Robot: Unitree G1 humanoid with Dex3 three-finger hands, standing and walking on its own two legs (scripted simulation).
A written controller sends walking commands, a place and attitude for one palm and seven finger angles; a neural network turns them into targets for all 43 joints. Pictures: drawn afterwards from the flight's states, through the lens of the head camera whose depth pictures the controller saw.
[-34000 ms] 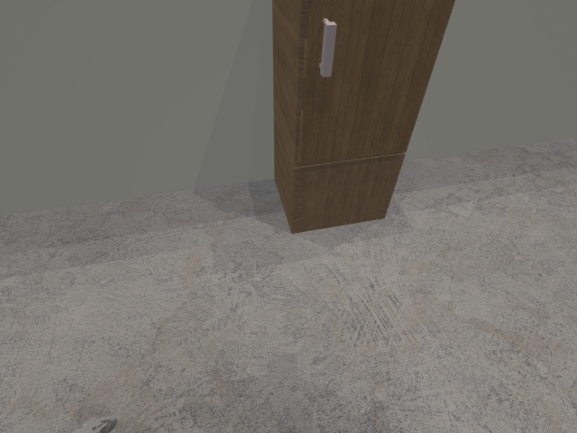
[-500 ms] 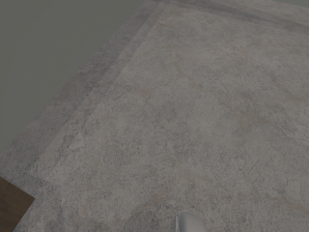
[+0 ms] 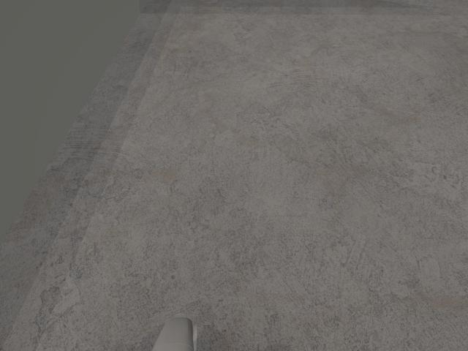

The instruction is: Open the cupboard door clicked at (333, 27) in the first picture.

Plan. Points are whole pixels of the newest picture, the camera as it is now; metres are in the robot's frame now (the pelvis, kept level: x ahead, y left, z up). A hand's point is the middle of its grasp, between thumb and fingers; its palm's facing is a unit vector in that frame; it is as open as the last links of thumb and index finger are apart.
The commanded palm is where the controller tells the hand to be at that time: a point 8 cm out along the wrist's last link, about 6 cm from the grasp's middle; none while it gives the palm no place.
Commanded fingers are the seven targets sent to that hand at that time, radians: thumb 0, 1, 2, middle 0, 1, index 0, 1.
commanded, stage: walk to a spot facing it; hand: left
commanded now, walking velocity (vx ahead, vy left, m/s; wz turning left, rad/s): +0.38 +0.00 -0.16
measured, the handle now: out of the picture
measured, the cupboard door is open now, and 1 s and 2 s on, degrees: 40 40 40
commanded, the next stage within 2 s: turn to face it in 0.68 s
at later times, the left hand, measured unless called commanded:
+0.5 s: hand (143, 281) +0.28 +0.23 -0.19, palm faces -0.07 -0.99 -0.16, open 7.4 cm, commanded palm none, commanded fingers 0.00 0.90 0.90 -0.20 -0.30 -0.20 -0.30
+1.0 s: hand (222, 170) +0.60 +0.08 -0.17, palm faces -0.32 -0.93 -0.19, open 7.3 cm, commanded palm none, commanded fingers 0.00 0.90 0.90 -0.20 -0.30 -0.20 -0.30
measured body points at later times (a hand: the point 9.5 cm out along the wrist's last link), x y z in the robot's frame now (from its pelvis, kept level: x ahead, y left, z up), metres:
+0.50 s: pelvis +0.26 +0.06 -0.01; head +0.28 +0.07 +0.44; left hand +0.28 +0.29 -0.17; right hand +0.26 -0.19 -0.15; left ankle +0.26 +0.12 -0.75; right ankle +0.21 -0.08 -0.64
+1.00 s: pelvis +0.43 -0.04 -0.01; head +0.46 -0.06 +0.44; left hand +0.61 +0.12 -0.15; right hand +0.32 -0.21 -0.18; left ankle +0.42 +0.13 -0.66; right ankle +0.46 -0.09 -0.75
